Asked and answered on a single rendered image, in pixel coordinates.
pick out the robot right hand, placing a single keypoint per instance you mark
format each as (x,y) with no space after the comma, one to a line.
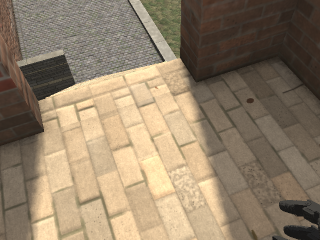
(310,210)

